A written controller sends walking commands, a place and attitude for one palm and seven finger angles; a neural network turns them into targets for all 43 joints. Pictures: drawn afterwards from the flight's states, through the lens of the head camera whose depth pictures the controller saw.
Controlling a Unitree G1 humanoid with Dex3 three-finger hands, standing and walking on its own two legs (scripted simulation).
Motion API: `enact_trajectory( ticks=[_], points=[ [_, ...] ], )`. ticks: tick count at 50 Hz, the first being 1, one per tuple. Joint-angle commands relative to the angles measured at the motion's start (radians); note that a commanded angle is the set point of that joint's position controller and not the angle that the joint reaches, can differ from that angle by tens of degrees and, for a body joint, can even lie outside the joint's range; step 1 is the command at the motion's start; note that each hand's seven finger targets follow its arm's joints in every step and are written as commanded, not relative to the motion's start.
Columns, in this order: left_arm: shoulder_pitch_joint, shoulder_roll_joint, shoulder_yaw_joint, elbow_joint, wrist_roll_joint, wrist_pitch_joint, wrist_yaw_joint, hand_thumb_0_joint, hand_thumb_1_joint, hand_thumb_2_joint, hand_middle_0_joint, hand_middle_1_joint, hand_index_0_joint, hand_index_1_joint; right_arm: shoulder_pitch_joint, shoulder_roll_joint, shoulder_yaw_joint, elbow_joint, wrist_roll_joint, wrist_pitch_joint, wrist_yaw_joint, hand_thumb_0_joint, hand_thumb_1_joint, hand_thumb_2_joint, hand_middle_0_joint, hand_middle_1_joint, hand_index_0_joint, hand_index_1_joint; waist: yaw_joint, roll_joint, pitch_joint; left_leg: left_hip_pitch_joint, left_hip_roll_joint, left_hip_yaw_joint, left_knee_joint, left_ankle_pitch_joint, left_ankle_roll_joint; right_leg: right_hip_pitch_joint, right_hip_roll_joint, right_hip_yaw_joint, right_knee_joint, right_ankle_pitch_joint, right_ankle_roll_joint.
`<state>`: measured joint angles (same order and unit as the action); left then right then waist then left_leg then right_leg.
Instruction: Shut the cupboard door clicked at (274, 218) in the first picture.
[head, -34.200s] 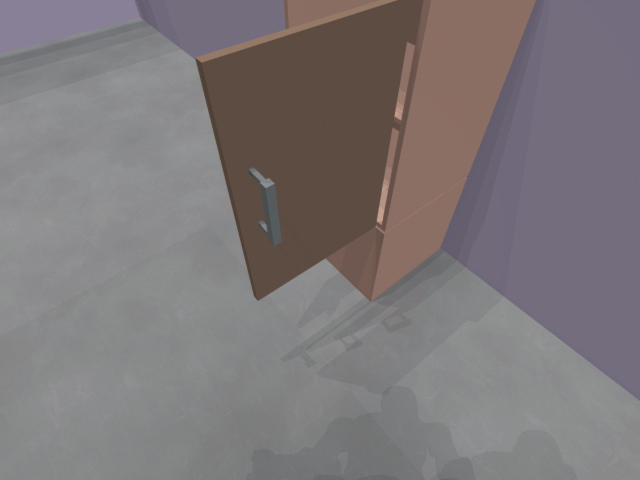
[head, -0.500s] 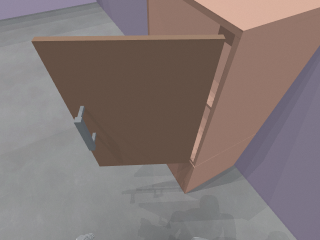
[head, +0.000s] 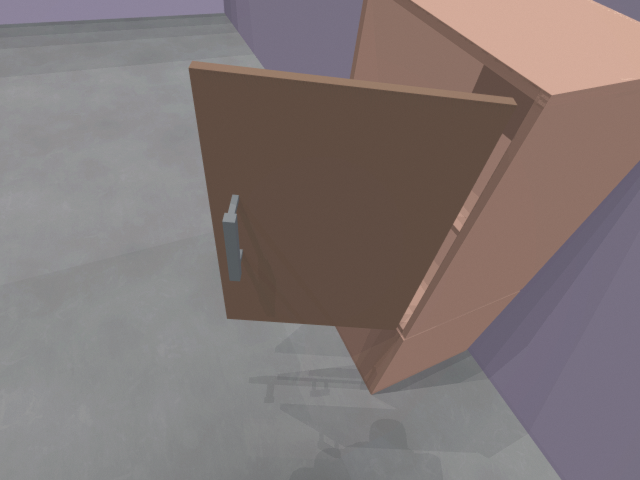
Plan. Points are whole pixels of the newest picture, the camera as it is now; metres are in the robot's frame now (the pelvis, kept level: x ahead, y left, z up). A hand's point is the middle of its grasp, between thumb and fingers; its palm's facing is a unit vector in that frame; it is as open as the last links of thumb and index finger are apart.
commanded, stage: come to a stop and stand still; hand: left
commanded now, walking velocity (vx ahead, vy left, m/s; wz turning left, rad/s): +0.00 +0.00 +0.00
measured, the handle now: (235, 240) +0.46 +0.18 -0.02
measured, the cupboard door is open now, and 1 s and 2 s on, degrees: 64 64 64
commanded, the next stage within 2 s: look again from close up in 1.88 s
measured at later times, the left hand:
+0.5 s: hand out of the picture -0.11 +0.14 -0.18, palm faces +0.06 -0.99 -0.14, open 7.4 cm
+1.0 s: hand out of the picture -0.15 +0.11 -0.20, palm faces +0.07 -1.00 -0.06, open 7.4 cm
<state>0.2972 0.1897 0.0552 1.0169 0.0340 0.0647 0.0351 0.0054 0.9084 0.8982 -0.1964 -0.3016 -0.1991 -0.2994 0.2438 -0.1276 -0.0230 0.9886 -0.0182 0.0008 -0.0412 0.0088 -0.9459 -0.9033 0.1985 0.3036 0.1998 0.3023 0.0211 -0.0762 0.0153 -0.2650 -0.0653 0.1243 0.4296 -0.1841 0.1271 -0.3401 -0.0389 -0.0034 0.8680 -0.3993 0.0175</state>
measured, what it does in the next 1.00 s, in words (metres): steps on the spot: right foot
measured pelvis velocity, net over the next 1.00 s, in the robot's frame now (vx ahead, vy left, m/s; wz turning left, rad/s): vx -0.10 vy -0.01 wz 0.01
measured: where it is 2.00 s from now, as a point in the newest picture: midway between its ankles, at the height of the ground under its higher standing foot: outside the picture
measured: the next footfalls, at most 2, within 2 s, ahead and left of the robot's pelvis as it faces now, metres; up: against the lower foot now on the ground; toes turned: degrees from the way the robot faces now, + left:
right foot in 0.16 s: -0.05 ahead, -0.13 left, +0.00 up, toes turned -2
right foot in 1.28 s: -0.16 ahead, -0.07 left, +0.00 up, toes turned -6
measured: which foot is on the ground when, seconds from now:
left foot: down 0.00-1.00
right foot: up 0.00-0.14, down 0.16-1.00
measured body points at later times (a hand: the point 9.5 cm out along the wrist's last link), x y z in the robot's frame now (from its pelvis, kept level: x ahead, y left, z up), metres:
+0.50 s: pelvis -0.06 -0.01 +0.00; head -0.07 +0.00 +0.45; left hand -0.11 +0.19 -0.16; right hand -0.09 -0.22 -0.16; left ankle +0.03 +0.04 -0.74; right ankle -0.09 -0.13 -0.74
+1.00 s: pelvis -0.10 -0.01 -0.01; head -0.11 +0.03 +0.44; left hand -0.15 +0.17 -0.19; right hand -0.15 -0.21 -0.16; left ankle +0.03 +0.04 -0.73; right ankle -0.09 -0.13 -0.74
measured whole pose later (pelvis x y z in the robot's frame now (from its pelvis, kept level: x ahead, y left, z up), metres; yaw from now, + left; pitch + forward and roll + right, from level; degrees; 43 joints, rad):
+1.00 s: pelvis -0.10 -0.01 -0.01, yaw +1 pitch -3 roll -3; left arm 0.42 0.08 0.02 1.13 0.02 0.02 0.04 0.00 0.91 0.90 -0.20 -0.30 -0.20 -0.30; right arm 0.39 -0.05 -0.02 1.12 -0.02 0.04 -0.03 0.01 -0.91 -0.90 0.20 0.30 0.20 0.30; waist -0.02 -0.03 0.01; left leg -0.42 -0.02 0.05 0.58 -0.23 0.02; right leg -0.20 0.04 -0.07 0.54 -0.34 -0.03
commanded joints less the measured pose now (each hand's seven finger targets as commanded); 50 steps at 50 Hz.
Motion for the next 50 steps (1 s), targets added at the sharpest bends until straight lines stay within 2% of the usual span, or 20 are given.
enact_trajectory(
  ticks=[1, 5, 6, 7, 9, 10, 12, 13, 16, 19, 22, 26, 29, 32, 35, 40, 44, 47, 48, 50],
  points=[
    [0.014, 0.016, -0.018, -0.03, -0.007, -0.029, -0.002, 0.0, 0.9, 0.9, -0.2, -0.3, -0.2, -0.3, 0.104, -0.13, -0.025, -0.003, -0.001, -0.012, -0.005, 0.0, -0.9, -0.9, 0.2, 0.3, 0.2, 0.3, -0.05, 0.172, -0.047, 0.22, 0.305, -0.328, -0.21, 0.121, 0.045, -0.027, -0.014, 0.002, -0.198, -0.079, -0.005],
    [0.088, 0.008, -0.026, 0.027, -0.011, -0.035, 0.006, 0.0, 0.9, 0.9, -0.2, -0.3, -0.2, -0.3, 0.103, -0.131, -0.024, 0.026, 0.005, -0.012, 0.0, 0.0, -0.9, -0.9, 0.2, 0.3, 0.2, 0.3, -0.029, 0.117, -0.043, 0.171, 0.276, -0.323, -0.228, 0.066, -0.012, 0.097, -0.011, 0.0, -0.394, 0.013, -0.025],
    [0.126, 0.006, -0.026, 0.044, -0.012, -0.04, 0.007, 0.0, 0.9, 0.9, -0.2, -0.3, -0.2, -0.3, 0.089, -0.132, -0.021, 0.03, 0.007, -0.012, 0.002, 0.0, -0.9, -0.9, 0.2, 0.3, 0.2, 0.3, -0.012, 0.1, -0.047, 0.146, 0.259, -0.3, -0.223, 0.022, -0.039, 0.147, -0.017, -0.004, -0.481, 0.083, -0.03],
    [0.153, 0.011, -0.027, 0.064, -0.011, -0.044, 0.009, 0.0, 0.9, 0.9, -0.2, -0.3, -0.2, -0.3, 0.081, -0.123, -0.02, 0.037, 0.009, -0.011, 0.004, 0.0, -0.9, -0.9, 0.2, 0.3, 0.2, 0.3, -0.011, 0.082, -0.03, 0.096, 0.227, -0.269, -0.227, -0.023, -0.082, 0.192, -0.027, 0.012, -0.523, 0.144, -0.045],
    [0.182, 0.018, -0.031, 0.078, -0.013, -0.049, 0.013, 0.0, 0.9, 0.9, -0.2, -0.3, -0.2, -0.3, 0.079, -0.116, -0.016, 0.049, 0.01, -0.008, 0.008, 0.0, -0.9, -0.9, 0.2, 0.3, 0.2, 0.3, -0.014, 0.075, -0.006, 0.093, 0.174, -0.231, -0.229, -0.059, -0.142, 0.17, -0.061, 0.05, -0.527, 0.128, -0.076],
    [0.179, 0.022, -0.034, 0.082, -0.013, -0.052, 0.015, 0.0, 0.9, 0.9, -0.2, -0.3, -0.2, -0.3, 0.084, -0.105, -0.014, 0.058, 0.01, -0.008, 0.01, 0.0, -0.9, -0.9, 0.2, 0.3, 0.2, 0.3, -0.016, 0.093, 0.005, 0.101, 0.172, -0.236, -0.23, -0.055, -0.144, 0.153, -0.071, 0.049, -0.529, 0.121, -0.08],
    [0.176, 0.007, -0.036, 0.09, -0.013, -0.062, 0.012, 0.0, 0.9, 0.9, -0.2, -0.3, -0.2, -0.3, 0.093, -0.117, -0.016, 0.075, 0.006, -0.006, 0.012, 0.0, -0.9, -0.9, 0.2, 0.3, 0.2, 0.3, -0.026, -0.007, -0.005, 0.155, 0.168, -0.208, -0.197, -0.021, -0.113, 0.123, -0.06, 0.043, -0.53, 0.132, -0.069],
    [0.166, 0.002, -0.04, 0.088, -0.015, -0.064, 0.012, 0.0, 0.9, 0.9, -0.2, -0.3, -0.2, -0.3, 0.097, -0.116, -0.015, 0.085, 0.007, -0.005, 0.013, 0.0, -0.9, -0.9, 0.2, 0.3, 0.2, 0.3, -0.029, -0.016, 0.007, 0.16, 0.167, -0.2, -0.185, -0.031, -0.099, 0.105, -0.066, 0.044, -0.542, 0.115, -0.065],
    [0.163, -0.008, -0.044, 0.088, -0.013, -0.06, 0.014, 0.0, 0.9, 0.9, -0.2, -0.3, -0.2, -0.3, 0.11, -0.106, -0.011, 0.105, 0.008, 0.006, 0.015, 0.0, -0.9, -0.9, 0.2, 0.3, 0.2, 0.3, -0.033, 0.02, 0.095, 0.103, 0.172, -0.227, -0.226, -0.159, -0.092, 0.051, -0.053, 0.042, -0.547, 0.029, -0.061],
    [0.214, -0.01, -0.039, 0.099, -0.01, -0.051, 0.014, 0.0, 0.9, 0.9, -0.2, -0.3, -0.2, -0.3, 0.118, -0.11, -0.014, 0.118, 0.005, 0.012, 0.015, 0.0, -0.9, -0.9, 0.2, 0.3, 0.2, 0.3, -0.018, 0.096, 0.12, 0.022, 0.184, -0.268, -0.301, -0.317, -0.102, 0.071, -0.024, 0.012, -0.501, -0.009, -0.06],
    [0.271, -0.016, -0.035, 0.112, -0.008, -0.046, 0.013, 0.0, 0.9, 0.9, -0.2, -0.3, -0.2, -0.3, 0.113, -0.108, -0.015, 0.116, 0.003, 0.018, 0.014, 0.0, -0.9, -0.9, 0.2, 0.3, 0.2, 0.3, 0.0, 0.125, 0.123, -0.037, 0.175, -0.257, -0.324, -0.358, -0.109, 0.104, -0.007, -0.006, -0.488, -0.024, -0.068],
    [0.294, -0.029, -0.037, 0.117, -0.01, -0.056, 0.014, 0.0, 0.9, 0.9, -0.2, -0.3, -0.2, -0.3, 0.13, -0.083, -0.015, 0.12, 0.004, 0.018, 0.013, 0.0, -0.9, -0.9, 0.2, 0.3, 0.2, 0.3, -0.002, 0.068, 0.098, -0.004, 0.156, -0.229, -0.275, -0.283, -0.107, 0.082, -0.021, 0.027, -0.528, -0.038, -0.076],
    [0.274, -0.035, -0.04, 0.113, -0.014, -0.067, 0.014, 0.0, 0.9, 0.9, -0.2, -0.3, -0.2, -0.3, 0.16, -0.059, -0.01, 0.129, 0.005, 0.016, 0.012, 0.0, -0.9, -0.9, 0.2, 0.3, 0.2, 0.3, -0.022, 0.026, 0.088, 0.068, 0.141, -0.211, -0.21, -0.192, -0.105, 0.005, -0.044, 0.067, -0.568, -0.077, -0.08],
    [0.251, -0.039, -0.044, 0.108, -0.017, -0.072, 0.015, 0.0, 0.9, 0.9, -0.2, -0.3, -0.2, -0.3, 0.174, -0.04, -0.004, 0.135, 0.007, 0.018, 0.012, 0.0, -0.9, -0.9, 0.2, 0.3, 0.2, 0.3, -0.038, -0.005, 0.114, 0.105, 0.132, -0.187, -0.138, -0.128, -0.101, -0.074, -0.066, 0.094, -0.608, -0.13, -0.081],
    [0.237, -0.036, -0.043, 0.104, -0.016, -0.068, 0.015, 0.0, 0.9, 0.9, -0.2, -0.3, -0.2, -0.3, 0.192, -0.03, -0.003, 0.138, 0.007, 0.025, 0.012, 0.0, -0.9, -0.9, 0.2, 0.3, 0.2, 0.3, -0.049, 0.026, 0.145, 0.107, 0.125, -0.18, -0.089, -0.146, -0.102, -0.143, -0.068, 0.103, -0.624, -0.207, -0.086],
    [0.241, -0.037, -0.04, 0.106, -0.013, -0.058, 0.014, 0.0, 0.9, 0.9, -0.2, -0.3, -0.2, -0.3, 0.209, -0.017, -0.005, 0.131, 0.001, 0.034, 0.009, 0.0, -0.9, -0.9, 0.2, 0.3, 0.2, 0.3, -0.044, 0.063, 0.196, 0.033, 0.117, -0.198, -0.067, -0.233, -0.105, -0.184, -0.05, 0.109, -0.609, -0.278, -0.094],
    [0.236, -0.038, -0.031, 0.106, -0.014, -0.053, 0.011, 0.0, 0.9, 0.9, -0.2, -0.3, -0.2, -0.3, 0.222, 0.002, -0.007, 0.125, -0.002, 0.038, 0.005, 0.0, -0.9, -0.9, 0.2, 0.3, 0.2, 0.3, -0.041, 0.034, 0.172, 0.042, 0.092, -0.169, 0.023, -0.206, -0.115, -0.215, -0.064, 0.116, -0.607, -0.299, -0.106],
    [0.144, -0.027, -0.021, 0.079, -0.013, -0.051, 0.013, 0.0, 0.9, 0.9, -0.2, -0.3, -0.2, -0.3, 0.266, 0.024, -0.013, 0.131, -0.006, 0.044, 0.006, 0.0, -0.9, -0.9, 0.2, 0.3, 0.2, 0.3, -0.074, -0.015, 0.154, 0.125, 0.065, -0.119, 0.215, -0.14, -0.13, -0.33, -0.111, 0.145, -0.646, -0.364, -0.132],
    [0.1, -0.021, -0.019, 0.067, -0.013, -0.054, 0.014, 0.0, 0.9, 0.9, -0.2, -0.3, -0.2, -0.3, 0.29, 0.031, -0.013, 0.135, -0.006, 0.039, 0.007, 0.0, -0.9, -0.9, 0.2, 0.3, 0.2, 0.3, -0.09, -0.003, 0.146, 0.138, 0.072, -0.121, 0.233, -0.132, -0.127, -0.342, -0.115, 0.137, -0.631, -0.347, -0.132],
    [0.084, -0.03, -0.018, 0.059, -0.014, -0.057, 0.011, 0.0, 0.9, 0.9, -0.2, -0.3, -0.2, -0.3, 0.303, 0.038, -0.006, 0.137, -0.005, 0.025, 0.003, 0.0, -0.9, -0.9, 0.2, 0.3, 0.2, 0.3, -0.083, 0.093, 0.148, 0.085, 0.107, -0.189, 0.114, -0.194, -0.109, -0.287, -0.068, 0.096, -0.539, -0.276, -0.11]
  ],
)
